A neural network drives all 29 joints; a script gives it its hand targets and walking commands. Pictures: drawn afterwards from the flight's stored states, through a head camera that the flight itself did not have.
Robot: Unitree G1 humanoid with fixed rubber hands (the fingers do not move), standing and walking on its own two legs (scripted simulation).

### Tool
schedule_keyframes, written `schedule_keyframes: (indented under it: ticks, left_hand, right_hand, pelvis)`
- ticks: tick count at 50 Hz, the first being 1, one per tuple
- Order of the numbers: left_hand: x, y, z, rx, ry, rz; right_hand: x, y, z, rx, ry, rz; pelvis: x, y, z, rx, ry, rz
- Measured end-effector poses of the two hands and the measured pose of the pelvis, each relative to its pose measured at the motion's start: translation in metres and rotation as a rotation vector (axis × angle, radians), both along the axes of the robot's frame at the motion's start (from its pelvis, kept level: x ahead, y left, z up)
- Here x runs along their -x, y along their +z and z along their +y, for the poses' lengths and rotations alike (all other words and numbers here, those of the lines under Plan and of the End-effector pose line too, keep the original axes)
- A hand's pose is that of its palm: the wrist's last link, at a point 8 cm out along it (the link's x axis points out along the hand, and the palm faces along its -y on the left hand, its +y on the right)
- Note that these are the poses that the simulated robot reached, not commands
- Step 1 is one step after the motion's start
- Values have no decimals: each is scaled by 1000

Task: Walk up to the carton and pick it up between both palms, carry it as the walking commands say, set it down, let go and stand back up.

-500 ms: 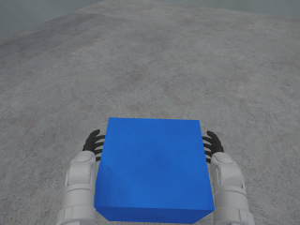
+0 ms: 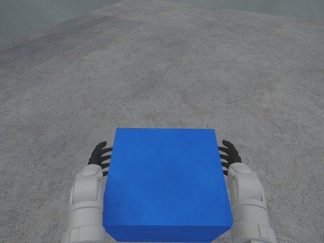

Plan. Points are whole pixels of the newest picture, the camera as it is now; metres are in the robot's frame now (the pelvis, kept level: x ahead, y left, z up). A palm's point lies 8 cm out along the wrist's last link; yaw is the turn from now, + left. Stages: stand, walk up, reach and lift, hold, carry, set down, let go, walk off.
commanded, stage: reach and lift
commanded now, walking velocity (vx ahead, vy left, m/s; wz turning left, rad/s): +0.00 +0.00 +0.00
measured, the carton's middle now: (164, 186) +0.28 +0.00 -0.04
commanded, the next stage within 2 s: hold in 0.50 s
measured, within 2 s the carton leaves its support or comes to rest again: neither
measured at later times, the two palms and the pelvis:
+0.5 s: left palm (96, 171) +0.28 +0.17 +0.04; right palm (234, 168) +0.29 -0.18 +0.04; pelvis +0.01 +0.00 +0.00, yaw +0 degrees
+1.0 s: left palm (94, 173) +0.28 +0.17 +0.04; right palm (233, 169) +0.28 -0.18 +0.04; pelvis +0.01 +0.00 +0.00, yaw +0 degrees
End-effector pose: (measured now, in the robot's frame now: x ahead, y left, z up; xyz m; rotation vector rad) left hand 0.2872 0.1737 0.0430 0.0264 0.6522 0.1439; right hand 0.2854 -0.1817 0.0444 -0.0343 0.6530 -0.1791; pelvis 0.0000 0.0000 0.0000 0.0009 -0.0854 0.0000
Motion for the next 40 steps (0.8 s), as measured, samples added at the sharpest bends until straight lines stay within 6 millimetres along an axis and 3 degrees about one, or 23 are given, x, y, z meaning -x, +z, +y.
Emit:
schedule_keyframes:
  ticks: [40]
  left_hand:
    - [6, -3, 0, 3, 16, -3]
  right_hand:
    - [2, -3, 1, -11, 4, -7]
  pelvis:
    - [-10, 1, -4, 2, 0, 2]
